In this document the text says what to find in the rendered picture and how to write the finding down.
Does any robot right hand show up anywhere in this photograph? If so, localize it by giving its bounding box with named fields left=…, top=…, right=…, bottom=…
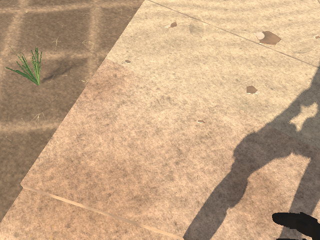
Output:
left=272, top=212, right=320, bottom=240

